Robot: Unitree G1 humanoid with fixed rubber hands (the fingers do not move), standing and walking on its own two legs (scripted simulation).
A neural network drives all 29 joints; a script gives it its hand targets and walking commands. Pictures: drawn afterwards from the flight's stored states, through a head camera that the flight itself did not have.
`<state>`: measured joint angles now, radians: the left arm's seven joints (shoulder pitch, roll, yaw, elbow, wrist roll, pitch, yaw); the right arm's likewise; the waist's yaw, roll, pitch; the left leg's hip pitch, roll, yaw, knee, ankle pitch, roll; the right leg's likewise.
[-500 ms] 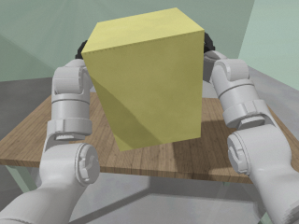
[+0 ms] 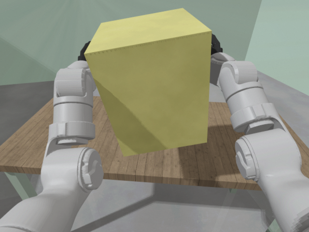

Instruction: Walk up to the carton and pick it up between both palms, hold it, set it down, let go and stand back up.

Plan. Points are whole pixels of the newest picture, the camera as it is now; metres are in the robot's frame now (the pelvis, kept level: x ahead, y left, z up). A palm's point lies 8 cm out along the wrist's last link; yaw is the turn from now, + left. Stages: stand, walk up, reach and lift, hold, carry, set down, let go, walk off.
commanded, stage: hold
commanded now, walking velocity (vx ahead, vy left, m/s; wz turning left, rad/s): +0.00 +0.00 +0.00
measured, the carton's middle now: (153, 81) +0.36 -0.02 +0.29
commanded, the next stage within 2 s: none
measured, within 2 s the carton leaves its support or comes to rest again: neither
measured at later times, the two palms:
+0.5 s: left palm (87, 69) +0.37 +0.14 +0.32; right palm (213, 62) +0.36 -0.16 +0.33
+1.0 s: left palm (85, 70) +0.37 +0.14 +0.32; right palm (211, 62) +0.37 -0.15 +0.33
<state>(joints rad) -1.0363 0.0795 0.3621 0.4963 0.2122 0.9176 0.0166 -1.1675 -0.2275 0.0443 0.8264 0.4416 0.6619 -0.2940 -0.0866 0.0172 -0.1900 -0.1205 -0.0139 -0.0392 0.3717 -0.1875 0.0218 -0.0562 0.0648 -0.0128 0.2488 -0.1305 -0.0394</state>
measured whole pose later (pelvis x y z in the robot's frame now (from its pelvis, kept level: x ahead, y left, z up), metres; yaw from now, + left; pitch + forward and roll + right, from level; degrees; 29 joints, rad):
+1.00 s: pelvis +0.00 +0.00 +0.00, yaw +0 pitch -3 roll -1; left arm -1.04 0.08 0.36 0.49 0.21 0.92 0.02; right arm -1.17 -0.23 0.05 0.82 0.45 0.67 -0.30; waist -0.09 0.02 -0.20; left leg -0.13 -0.02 -0.05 0.37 -0.19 0.02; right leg -0.06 0.07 0.00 0.24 -0.13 -0.04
